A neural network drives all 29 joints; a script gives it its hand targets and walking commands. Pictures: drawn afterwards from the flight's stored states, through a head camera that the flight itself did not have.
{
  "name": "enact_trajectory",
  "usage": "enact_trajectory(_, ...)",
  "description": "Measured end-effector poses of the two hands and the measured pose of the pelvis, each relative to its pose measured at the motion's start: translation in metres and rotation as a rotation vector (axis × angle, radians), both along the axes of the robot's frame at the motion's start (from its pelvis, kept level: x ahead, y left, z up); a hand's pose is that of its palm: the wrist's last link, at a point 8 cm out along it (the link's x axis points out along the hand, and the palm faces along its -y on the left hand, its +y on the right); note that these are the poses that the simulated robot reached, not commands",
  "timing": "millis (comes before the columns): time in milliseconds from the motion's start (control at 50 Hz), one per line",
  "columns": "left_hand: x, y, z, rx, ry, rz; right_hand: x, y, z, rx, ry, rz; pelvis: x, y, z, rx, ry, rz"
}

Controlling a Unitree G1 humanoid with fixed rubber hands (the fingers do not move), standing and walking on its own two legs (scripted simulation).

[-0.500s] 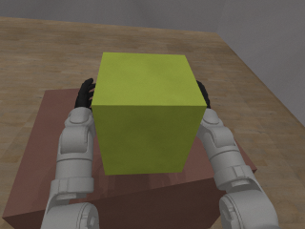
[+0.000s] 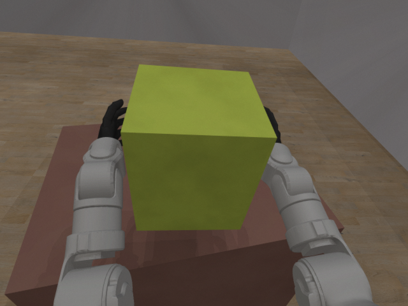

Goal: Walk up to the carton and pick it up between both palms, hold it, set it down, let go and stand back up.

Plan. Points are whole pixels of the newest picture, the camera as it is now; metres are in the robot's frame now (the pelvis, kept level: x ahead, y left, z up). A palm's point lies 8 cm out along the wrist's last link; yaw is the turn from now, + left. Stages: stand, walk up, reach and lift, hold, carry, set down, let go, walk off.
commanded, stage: reach and lift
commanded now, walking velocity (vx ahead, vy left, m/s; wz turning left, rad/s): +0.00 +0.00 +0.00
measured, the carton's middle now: (192, 151) +0.38 +0.00 +0.17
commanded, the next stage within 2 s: hold in 0.10 s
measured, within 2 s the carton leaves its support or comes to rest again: neither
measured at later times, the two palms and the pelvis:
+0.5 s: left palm (101, 140) +0.36 +0.16 +0.21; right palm (268, 140) +0.36 -0.15 +0.21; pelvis +0.00 +0.00 +0.00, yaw +0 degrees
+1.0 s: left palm (105, 140) +0.36 +0.15 +0.21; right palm (269, 138) +0.37 -0.15 +0.21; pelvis +0.00 -0.01 +0.00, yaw +0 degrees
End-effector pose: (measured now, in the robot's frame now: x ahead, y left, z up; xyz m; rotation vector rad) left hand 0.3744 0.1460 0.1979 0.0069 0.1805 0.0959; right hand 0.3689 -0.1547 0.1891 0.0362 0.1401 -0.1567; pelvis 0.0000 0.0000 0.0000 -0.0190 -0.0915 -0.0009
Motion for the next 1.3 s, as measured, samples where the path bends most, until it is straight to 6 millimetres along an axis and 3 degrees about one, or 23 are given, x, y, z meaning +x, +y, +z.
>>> enact_trajectory(180, -0.001, 0.001, 0.005, 0.005, -0.006, -0.001, 0.000, 0.000, 0.005, -0.004, -0.005, 0.004, -0.001, 0.000, 0.000, -0.002, 0.002, -0.004)
enact_trajectory(420, -0.019, 0.009, 0.013, -0.010, -0.015, 0.032, -0.009, 0.009, 0.017, 0.009, -0.015, 0.030, -0.003, -0.001, -0.001, -0.001, -0.021, 0.001)
enact_trajectory(660, -0.016, 0.007, 0.021, -0.006, -0.014, 0.023, -0.008, 0.007, 0.023, 0.013, -0.013, 0.023, -0.006, -0.001, -0.001, 0.000, -0.015, -0.002)
enact_trajectory(1300, -0.014, 0.002, 0.012, -0.022, -0.012, 0.028, -0.004, 0.002, 0.016, 0.007, -0.010, 0.028, 0.004, -0.007, -0.001, 0.003, -0.024, -0.002)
